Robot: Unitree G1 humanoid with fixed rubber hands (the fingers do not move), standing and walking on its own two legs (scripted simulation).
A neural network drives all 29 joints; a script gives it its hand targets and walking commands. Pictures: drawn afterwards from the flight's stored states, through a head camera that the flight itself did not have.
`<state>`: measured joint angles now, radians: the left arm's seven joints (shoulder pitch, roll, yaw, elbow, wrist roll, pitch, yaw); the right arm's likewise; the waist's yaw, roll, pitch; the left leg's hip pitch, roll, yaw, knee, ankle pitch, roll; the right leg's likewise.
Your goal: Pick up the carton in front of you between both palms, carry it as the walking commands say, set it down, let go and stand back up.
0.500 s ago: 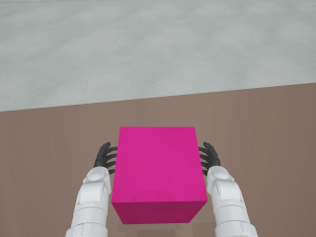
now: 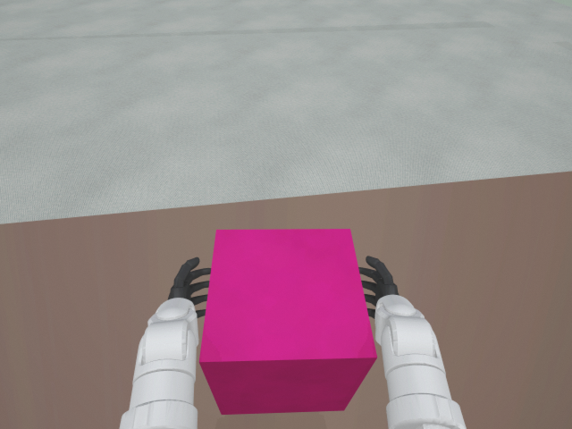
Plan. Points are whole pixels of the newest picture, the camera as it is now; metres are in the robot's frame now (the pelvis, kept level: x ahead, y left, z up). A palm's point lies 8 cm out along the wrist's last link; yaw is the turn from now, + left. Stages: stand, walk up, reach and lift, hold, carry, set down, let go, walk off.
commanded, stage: reach and lift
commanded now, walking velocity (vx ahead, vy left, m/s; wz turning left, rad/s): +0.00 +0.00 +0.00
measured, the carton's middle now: (283, 325) +0.31 +0.00 -0.05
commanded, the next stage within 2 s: hold in 0.64 s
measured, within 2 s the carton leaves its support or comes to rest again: neither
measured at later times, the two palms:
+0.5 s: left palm (181, 299) +0.31 +0.15 +0.04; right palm (386, 296) +0.31 -0.15 +0.04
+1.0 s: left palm (177, 305) +0.29 +0.15 +0.05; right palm (392, 302) +0.29 -0.15 +0.05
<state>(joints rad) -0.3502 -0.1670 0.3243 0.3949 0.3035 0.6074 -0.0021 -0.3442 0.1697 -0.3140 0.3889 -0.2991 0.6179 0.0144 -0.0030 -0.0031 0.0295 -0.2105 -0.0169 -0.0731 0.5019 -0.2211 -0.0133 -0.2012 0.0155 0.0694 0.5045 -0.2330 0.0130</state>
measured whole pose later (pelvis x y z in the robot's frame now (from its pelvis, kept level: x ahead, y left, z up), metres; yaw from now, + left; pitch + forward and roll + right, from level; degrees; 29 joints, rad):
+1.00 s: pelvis +0.01 +0.00 +0.01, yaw +0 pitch -8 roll +0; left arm -0.25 -0.15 0.21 0.22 0.27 0.76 0.00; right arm -0.25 0.15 -0.20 0.21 -0.26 0.77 0.01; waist 0.00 0.00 0.04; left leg -0.06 -0.01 -0.07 0.38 -0.18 -0.01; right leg -0.05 0.01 0.07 0.39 -0.20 0.01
